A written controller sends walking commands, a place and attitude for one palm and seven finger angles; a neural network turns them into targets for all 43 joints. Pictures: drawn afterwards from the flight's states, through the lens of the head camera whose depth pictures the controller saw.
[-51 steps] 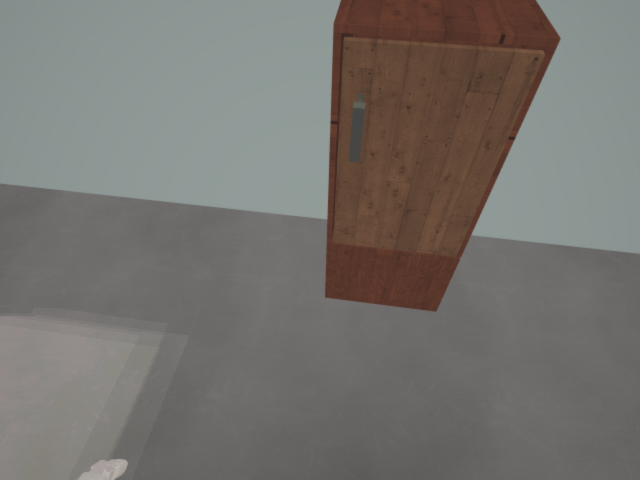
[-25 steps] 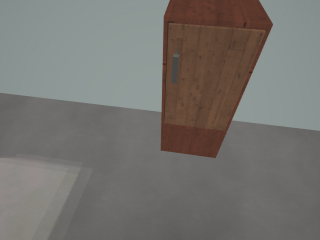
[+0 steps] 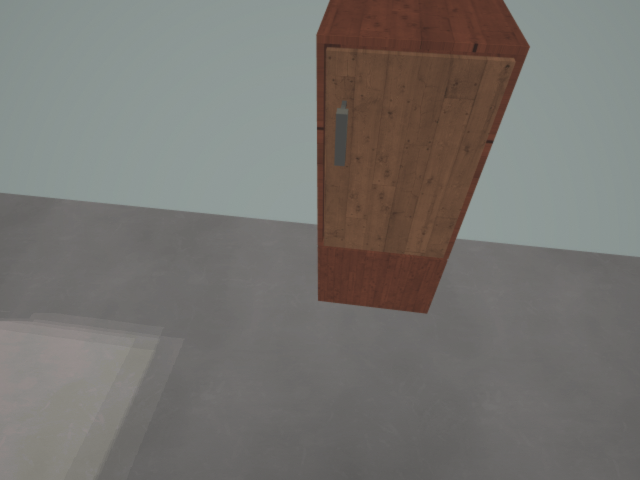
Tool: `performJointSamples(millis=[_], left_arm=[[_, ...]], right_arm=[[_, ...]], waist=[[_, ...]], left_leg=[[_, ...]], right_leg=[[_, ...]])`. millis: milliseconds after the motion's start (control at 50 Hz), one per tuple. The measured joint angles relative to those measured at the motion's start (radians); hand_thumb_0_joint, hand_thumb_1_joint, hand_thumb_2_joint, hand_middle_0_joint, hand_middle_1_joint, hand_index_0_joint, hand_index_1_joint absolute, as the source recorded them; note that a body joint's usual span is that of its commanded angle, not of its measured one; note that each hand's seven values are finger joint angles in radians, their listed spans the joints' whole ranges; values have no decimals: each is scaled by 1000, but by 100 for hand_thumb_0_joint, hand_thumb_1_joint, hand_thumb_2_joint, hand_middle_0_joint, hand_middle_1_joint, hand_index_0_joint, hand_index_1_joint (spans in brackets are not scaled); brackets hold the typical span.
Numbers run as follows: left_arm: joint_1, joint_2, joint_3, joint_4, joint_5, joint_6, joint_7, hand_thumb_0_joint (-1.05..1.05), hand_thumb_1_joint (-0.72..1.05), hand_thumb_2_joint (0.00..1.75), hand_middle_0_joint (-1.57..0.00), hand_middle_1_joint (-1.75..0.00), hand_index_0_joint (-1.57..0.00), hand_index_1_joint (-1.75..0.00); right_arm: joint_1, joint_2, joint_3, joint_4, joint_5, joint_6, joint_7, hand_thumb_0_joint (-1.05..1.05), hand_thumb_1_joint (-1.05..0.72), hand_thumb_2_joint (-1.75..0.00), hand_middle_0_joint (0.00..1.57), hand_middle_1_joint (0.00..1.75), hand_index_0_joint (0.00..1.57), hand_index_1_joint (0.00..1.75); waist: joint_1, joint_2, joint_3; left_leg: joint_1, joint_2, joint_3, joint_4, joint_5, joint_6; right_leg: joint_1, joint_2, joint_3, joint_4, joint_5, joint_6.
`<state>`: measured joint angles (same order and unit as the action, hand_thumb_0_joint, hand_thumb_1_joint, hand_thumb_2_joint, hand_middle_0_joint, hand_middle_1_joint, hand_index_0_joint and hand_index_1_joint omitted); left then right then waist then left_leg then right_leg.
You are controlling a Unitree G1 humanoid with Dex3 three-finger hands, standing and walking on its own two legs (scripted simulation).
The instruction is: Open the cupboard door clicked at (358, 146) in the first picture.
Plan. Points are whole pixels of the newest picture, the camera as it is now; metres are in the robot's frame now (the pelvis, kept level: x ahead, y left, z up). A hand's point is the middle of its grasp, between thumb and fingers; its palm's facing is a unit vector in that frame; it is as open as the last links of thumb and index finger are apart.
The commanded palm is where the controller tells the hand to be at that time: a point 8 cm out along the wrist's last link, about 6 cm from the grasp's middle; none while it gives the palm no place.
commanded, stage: look at it before walking up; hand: left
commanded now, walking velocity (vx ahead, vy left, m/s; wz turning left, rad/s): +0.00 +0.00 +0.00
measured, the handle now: (341, 133) +0.82 +0.00 -0.01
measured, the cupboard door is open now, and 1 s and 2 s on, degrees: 0 0 0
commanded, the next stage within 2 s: take the last steps up to it in 0.52 s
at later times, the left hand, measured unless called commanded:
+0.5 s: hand out of the picture +0.07 +0.25 -0.16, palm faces -0.03 -0.94 -0.33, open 7.3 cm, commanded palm none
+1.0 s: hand out of the picture +0.07 +0.16 -0.18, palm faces -0.06 -0.97 -0.22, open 7.3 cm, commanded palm none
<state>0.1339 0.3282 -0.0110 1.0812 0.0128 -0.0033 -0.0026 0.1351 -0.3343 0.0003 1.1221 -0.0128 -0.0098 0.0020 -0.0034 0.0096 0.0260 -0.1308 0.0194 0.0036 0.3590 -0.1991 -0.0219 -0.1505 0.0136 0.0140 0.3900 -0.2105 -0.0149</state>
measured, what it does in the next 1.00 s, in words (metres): lifts its right foot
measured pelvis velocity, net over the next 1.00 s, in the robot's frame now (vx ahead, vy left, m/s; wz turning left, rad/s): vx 0.05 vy -0.04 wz -0.09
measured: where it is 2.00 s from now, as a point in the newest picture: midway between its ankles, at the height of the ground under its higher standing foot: outside the picture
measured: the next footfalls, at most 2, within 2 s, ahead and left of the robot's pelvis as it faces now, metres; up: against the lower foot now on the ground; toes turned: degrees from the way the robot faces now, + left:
left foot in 1.42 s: +0.33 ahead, +0.02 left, +0.00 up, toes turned +0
right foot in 1.84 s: +0.31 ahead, -0.25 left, +0.00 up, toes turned -14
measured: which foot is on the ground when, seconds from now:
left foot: down 0.00-0.96, up 0.98-1.00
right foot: down 0.00-1.00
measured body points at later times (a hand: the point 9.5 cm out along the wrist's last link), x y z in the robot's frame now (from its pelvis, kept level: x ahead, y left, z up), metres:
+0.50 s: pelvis +0.00 +0.00 +0.00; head +0.01 +0.00 +0.45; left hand +0.07 +0.30 -0.13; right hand +0.08 -0.29 -0.13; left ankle +0.00 +0.13 -0.75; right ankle +0.00 -0.11 -0.75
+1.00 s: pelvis +0.05 -0.04 -0.02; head +0.06 -0.05 +0.43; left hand +0.07 +0.21 -0.17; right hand +0.02 -0.29 -0.18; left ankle +0.00 +0.12 -0.73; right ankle +0.05 -0.13 -0.75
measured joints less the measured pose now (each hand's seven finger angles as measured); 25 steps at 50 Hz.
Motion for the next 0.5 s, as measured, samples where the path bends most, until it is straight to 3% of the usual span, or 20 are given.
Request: performJointSamples(millis=[500], left_arm=[[13, 6, 2, 8, 0, -1, 1, 0, 91, 90, -21, -30, -21, -30]], right_arm=[[-11, 0, 0, -2, 2, -1, -2, 1, -90, -90, 20, 30, 21, 29]], waist=[[5, -9, 5]], left_leg=[[9, 2, 1, -11, 1, 1]], right_leg=[[14, 2, 1, -23, 8, 2]])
